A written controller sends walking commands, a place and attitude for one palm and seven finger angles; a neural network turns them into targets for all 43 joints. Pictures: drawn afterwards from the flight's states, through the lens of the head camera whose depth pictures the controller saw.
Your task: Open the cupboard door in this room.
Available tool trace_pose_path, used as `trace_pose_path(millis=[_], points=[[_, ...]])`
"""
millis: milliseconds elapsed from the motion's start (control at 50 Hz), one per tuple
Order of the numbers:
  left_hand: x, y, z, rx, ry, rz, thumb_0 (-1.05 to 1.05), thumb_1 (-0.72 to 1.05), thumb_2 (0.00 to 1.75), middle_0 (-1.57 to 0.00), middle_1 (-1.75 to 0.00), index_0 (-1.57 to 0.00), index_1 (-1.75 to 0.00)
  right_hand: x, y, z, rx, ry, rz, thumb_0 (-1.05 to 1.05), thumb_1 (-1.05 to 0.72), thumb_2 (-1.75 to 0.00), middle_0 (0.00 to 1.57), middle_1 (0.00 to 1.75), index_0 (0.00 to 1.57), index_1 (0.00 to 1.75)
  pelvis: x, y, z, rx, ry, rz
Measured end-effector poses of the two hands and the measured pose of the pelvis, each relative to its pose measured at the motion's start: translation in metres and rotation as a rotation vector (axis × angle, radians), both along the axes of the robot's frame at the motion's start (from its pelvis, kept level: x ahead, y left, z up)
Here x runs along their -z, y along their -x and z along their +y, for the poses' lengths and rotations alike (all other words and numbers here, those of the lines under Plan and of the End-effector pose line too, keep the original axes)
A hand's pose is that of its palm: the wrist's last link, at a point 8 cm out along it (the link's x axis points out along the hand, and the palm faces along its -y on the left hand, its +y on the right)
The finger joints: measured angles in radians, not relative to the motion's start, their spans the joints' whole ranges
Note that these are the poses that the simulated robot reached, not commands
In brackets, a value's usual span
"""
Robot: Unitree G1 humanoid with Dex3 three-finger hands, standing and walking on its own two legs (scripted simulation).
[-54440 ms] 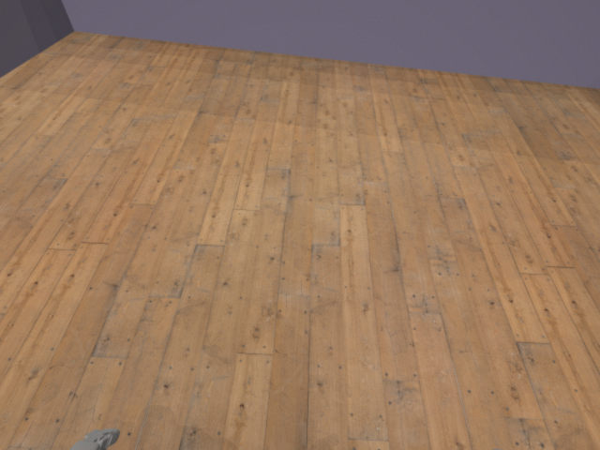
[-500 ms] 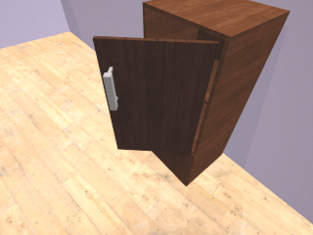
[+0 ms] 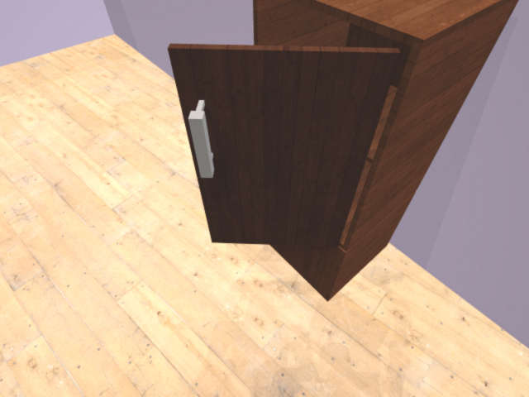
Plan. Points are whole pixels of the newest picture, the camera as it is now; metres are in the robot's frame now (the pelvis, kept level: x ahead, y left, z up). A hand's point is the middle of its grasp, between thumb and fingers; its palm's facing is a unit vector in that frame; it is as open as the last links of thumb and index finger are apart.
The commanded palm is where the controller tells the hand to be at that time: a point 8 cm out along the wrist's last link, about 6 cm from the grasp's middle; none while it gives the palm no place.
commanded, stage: come to a stop and stand still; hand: left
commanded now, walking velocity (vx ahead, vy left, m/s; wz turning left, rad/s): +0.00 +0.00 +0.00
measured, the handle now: (204, 139) +0.56 +0.16 +0.07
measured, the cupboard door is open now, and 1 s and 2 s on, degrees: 47 47 47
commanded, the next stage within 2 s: look again from close up in 0.26 s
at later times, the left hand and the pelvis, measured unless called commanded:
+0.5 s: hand out of the picture +0.03 +0.16 -0.17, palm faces -0.01 -0.98 -0.20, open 7.3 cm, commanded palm none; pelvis +0.01 -0.01 +0.01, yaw -1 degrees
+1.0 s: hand out of the picture +0.02 +0.14 -0.17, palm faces +0.00 -0.98 -0.21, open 7.3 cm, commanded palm +0.11 +0.19 -0.07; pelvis +0.01 -0.04 +0.01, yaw -1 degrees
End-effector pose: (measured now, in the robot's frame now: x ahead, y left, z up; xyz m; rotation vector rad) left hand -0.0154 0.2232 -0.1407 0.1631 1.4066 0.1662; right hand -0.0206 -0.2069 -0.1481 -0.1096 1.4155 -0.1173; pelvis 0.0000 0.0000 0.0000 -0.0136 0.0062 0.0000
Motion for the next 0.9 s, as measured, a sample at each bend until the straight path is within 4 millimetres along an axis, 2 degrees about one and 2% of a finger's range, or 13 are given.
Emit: trace_pose_path(millis=[140, 320, 560, 740, 900], points=[[-0.006, -0.028, 0.011, 0.025, -0.024, -0.036, 0.00, 0.91, 0.89, -0.20, -0.30, -0.20, -0.30, -0.001, -0.014, -0.005, 0.003, 0.016, -0.023, 0.02, -0.94, -0.90, 0.21, 0.30, 0.20, 0.30, -0.003, -0.007, 0.004, 0.013, -0.014, -0.001], [-0.005, -0.047, 0.002, 0.043, -0.009, -0.057, 0.00, 0.91, 0.89, -0.20, -0.30, -0.20, -0.30, -0.005, -0.035, -0.020, 0.000, 0.044, -0.058, 0.01, -0.93, -0.90, 0.20, 0.30, 0.20, 0.30, -0.004, -0.011, -0.001, 0.021, -0.020, -0.009], [-0.002, -0.039, -0.016, 0.038, 0.010, -0.031, 0.00, 0.91, 0.89, -0.20, -0.30, -0.20, -0.30, -0.010, -0.050, -0.039, -0.010, 0.059, -0.073, 0.00, -0.92, -0.90, 0.20, 0.30, 0.20, 0.30, -0.006, -0.013, -0.017, 0.022, -0.019, -0.012], [-0.003, -0.030, -0.026, 0.032, 0.011, -0.006, 0.00, 0.91, 0.89, -0.20, -0.30, -0.20, -0.30, -0.012, -0.051, -0.050, -0.014, 0.059, -0.064, 0.00, -0.92, -0.90, 0.20, 0.30, 0.20, 0.30, -0.007, -0.014, -0.028, 0.022, -0.019, -0.012], [-0.005, -0.030, -0.032, 0.030, 0.005, -0.008, 0.00, 0.91, 0.89, -0.20, -0.30, -0.20, -0.30, -0.012, -0.050, -0.057, -0.017, 0.055, -0.053, 0.00, -0.92, -0.90, 0.20, 0.30, 0.20, 0.30, -0.008, -0.014, -0.037, 0.020, -0.021, -0.011]])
